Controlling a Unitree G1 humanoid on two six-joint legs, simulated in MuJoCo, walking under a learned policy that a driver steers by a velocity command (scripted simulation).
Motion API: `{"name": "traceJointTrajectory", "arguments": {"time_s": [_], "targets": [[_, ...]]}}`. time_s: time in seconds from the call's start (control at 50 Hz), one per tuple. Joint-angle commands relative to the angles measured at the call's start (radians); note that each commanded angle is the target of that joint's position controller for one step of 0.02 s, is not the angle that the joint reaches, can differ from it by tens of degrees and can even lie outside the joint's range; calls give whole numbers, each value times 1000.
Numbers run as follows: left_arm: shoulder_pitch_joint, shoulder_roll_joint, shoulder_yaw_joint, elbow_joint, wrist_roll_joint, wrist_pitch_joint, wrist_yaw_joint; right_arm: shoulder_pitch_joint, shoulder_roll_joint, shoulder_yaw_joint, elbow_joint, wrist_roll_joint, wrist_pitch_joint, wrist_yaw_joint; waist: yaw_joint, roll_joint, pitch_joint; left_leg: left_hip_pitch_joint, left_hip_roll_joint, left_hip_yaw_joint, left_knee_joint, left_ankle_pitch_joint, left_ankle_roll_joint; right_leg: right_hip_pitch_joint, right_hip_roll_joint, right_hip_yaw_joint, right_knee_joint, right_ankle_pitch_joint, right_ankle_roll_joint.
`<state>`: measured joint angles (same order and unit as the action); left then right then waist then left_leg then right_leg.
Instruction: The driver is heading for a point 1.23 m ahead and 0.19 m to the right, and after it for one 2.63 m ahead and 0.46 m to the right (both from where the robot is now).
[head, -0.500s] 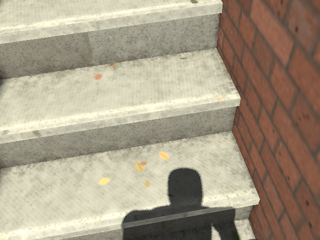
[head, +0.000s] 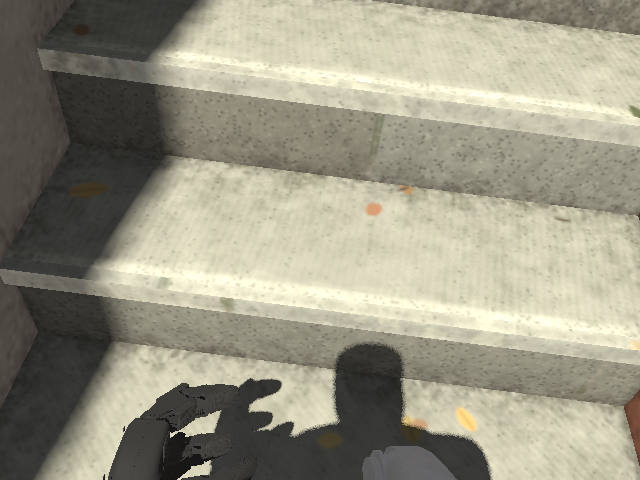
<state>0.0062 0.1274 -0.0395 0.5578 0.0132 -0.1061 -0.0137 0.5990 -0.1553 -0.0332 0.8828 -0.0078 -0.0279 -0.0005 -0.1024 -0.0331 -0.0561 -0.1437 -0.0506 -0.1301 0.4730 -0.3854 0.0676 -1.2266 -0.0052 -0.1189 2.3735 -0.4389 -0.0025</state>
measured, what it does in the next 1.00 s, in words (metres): climbs: right foot 0.19 m higher, then left foot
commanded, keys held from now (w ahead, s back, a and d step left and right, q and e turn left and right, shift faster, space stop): w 0.04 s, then no key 0.44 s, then e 0.52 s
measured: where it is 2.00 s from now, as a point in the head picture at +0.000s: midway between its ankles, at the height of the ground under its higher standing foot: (296, 424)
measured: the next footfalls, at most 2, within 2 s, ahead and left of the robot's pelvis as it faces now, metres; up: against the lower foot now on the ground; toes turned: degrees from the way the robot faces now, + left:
right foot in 0.14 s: +0.16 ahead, -0.05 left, +0.19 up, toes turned +3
left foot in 0.60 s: +0.22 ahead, +0.24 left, +0.19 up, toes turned +10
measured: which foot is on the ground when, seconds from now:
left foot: down 0.00-0.14, up 0.16-0.58, down 0.60-1.00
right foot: up 0.00-0.12, down 0.14-0.62, up 0.64-0.98, down 1.00-1.00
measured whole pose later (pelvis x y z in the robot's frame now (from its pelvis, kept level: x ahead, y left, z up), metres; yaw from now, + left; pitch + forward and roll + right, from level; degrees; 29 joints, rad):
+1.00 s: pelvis +0.24 +0.08 +0.21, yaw -5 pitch +4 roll -3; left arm -0.03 0.11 -0.06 0.49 0.00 0.04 0.00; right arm 0.32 -0.35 -0.06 0.77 0.01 0.07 -0.09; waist 0.00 0.07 0.03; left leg -0.08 0.19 0.23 0.26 -0.17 -0.04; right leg -0.96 -0.02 -0.08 1.46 -0.61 -0.01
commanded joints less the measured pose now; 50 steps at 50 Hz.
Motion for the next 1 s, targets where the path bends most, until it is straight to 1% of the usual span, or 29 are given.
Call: {"name": "traceJointTrajectory", "arguments": {"time_s": [0.02, 0.04, 0.08, 0.1, 0.12, 0.14, 0.16, 0.18, 0.2, 0.24, 0.3, 0.38, 0.46, 0.5, 0.52, 0.54, 0.58, 0.6, 0.62, 0.64, 0.66, 0.68, 0.74, 0.78, 0.84, 0.88, 0.9, 0.92, 1.0], "targets": [[-223, 10, -45, -191, 50, 0, -5, -268, -155, -13, -89, 22, 2, -46, 151, 119, 95, -325, 207, -91, -442, 670, 146, 97, -39, -41, -485, 83, -26], [-129, 42, -26, -165, 43, 20, 7, -349, -204, -11, -89, 40, -4, -58, 248, 161, -44, -509, 150, 56, -486, 1216, 151, 619, 23, -108, -699, 202, -70], [91, 141, 29, -94, 16, 45, 59, -233, -394, -52, -77, 5, -30, -50, 333, 245, -252, -260, 262, 27, -317, 2265, 223, 949, 121, -150, -782, 69, -36], [215, 218, 56, -32, 43, 53, 86, -328, -449, -73, -73, 5, -23, -32, 388, 243, -267, -21, 259, 51, -121, 2522, 187, 911, 96, -79, -990, 14, -20], [291, 269, 67, -12, 53, 48, 75, -372, -401, -63, -108, 27, -24, -16, 399, 215, -238, 163, 222, 34, 117, 2513, 142, 885, 96, 20, -1365, 60, -38], [474, 265, 79, 104, 44, 51, 73, -492, -318, -40, -145, 10, -38, -13, 445, 117, -247, 147, 200, -5, 416, 2113, 100, 1058, 23, 205, -1809, 272, -101], [413, 263, 79, 182, 77, 56, 84, -350, -138, -16, -143, -1, -39, -16, 239, -470, -250, -374, -136, -61, 1236, 368, -85, 1278, -225, 754, -1878, 537, -331], [469, 164, 45, 213, 76, 79, 95, -348, -65, 28, -157, -43, -117, 57, 291, -261, -189, -585, -159, -236, 1578, 145, -1, 1204, -224, 777, -1810, 1087, -315], [495, 70, 31, 239, 53, 78, 92, -411, 4, 36, -227, -2, -125, 80, 245, -96, -124, -747, -205, -279, 1745, 44, -14, 1186, -263, 663, -1775, 1036, -282], [362, -6, 38, 301, 30, 82, 46, -346, 12, 61, -215, -3, -87, 95, 103, 120, 11, -884, -121, -192, 1759, 26, 25, 1025, -184, 502, -1827, 530, -180], [191, -44, 24, 295, 22, 83, 12, -319, 21, 88, -228, 48, -49, 75, 10, 120, 143, -890, -32, -89, 1710, 74, -26, 732, -112, 247, -1937, 365, -153], [281, 51, 29, 304, 49, 89, 23, -415, 14, 89, -246, 36, 1, -1, 59, 0, 87, -852, 31, 75, 1560, 371, -111, 671, -131, 196, -1976, 489, -208], [417, 138, 65, 306, 16, 87, 51, -635, -2, 83, -279, -8, 18, -32, 178, -66, 34, -735, 163, 216, 1006, 517, -134, 893, -157, 204, -2024, 500, -210], [415, 137, 74, 286, 20, 110, 71, -721, 5, 93, -287, -6, 17, -21, 221, -152, 5, -554, 159, 245, 693, 435, -134, 967, -188, 214, -2070, 628, -219], [465, 219, 107, 303, 14, 120, 75, -731, 13, 98, -302, 11, 25, -32, 231, -247, -3, -493, 108, 304, 552, 70, -152, 1038, -205, 262, -2148, 649, -236], [477, 224, 116, 298, 9, 130, 77, -696, -42, 68, -303, 12, 19, -34, 199, -187, -16, -475, 62, 319, 443, -79, -148, 1188, -142, 237, -2061, 843, -206], [307, 272, 132, 217, -9, 107, 70, -542, -173, 15, -253, -15, -9, -40, 91, -211, -81, -287, 58, 222, -111, 461, -96, 1404, -135, 233, -1787, 1399, -107], [254, 215, 113, 155, -33, 65, 53, -426, -241, -10, -182, -32, -6, -45, 91, -230, -135, -139, 116, 159, -309, 705, -96, 1381, -112, 256, -1699, 1192, -68], [288, 124, 95, 151, -15, 30, 23, -340, -290, -26, -140, -46, 7, -68, 112, -72, -157, 196, 243, 90, -207, 1274, -79, 1005, -37, 223, -1483, 596, -19], [331, 14, 81, 164, -11, -12, 5, -168, -309, -44, -114, -72, 25, -89, 70, 280, -246, 601, 522, -113, 107, 2027, 144, 460, 135, 251, -1052, -224, 58], [346, 13, 84, 206, -55, -26, 24, -93, -288, -44, -122, -110, 29, -82, 27, 211, -327, 513, 628, -98, 74, 1967, 230, 295, 124, 339, -489, -325, 99], [283, 32, 93, 162, -92, -9, 49, -160, -275, -48, -135, -102, 35, -56, 45, 222, -300, 442, 613, -77, 44, 1613, 216, 160, 117, 329, -202, -297, 96], [134, 7, 52, 54, -33, 81, 47, -398, -142, -19, -129, -19, 43, -46, 164, 179, -45, 182, 440, 93, -105, 813, 87, 14, 27, 290, -96, -156, 84], [132, -1, 38, 25, -31, 118, 44, -350, -193, -25, -98, 10, 47, -63, 164, 157, 49, 60, 397, 160, -156, 613, 64, 1, 24, 246, -99, -51, 94], [35, 10, 15, -90, -26, 124, 57, -377, -247, -19, -142, -15, 76, -84, 193, 236, 70, -79, 334, 252, -179, 532, 53, 1, -30, 189, -320, 119, 105], [-41, 47, 17, -145, -20, 123, 64, -394, -299, -30, -185, -22, 86, -98, 182, 269, 50, -94, 339, 263, -222, 534, 76, 45, -56, 137, -455, 157, 122], [-124, 6, -16, -183, -20, 127, 47, -391, -397, -67, -192, -8, 107, -103, 174, 345, 20, -99, 347, 295, -354, 518, 88, 191, -87, 66, -782, -132, 73], [-186, 31, -8, -197, -28, 134, 35, -314, -412, -80, -201, 0, 112, -105, 116, 303, 13, -88, 366, 277, -385, 554, 110, 307, -65, 9, -882, -214, 49], [168, 145, 55, -100, -2, 142, 5, -313, -426, -76, -181, 29, 60, -81, 241, 228, -209, 201, 375, 340, 12, 1780, 99, 648, 87, 60, -1192, -137, -119]]}}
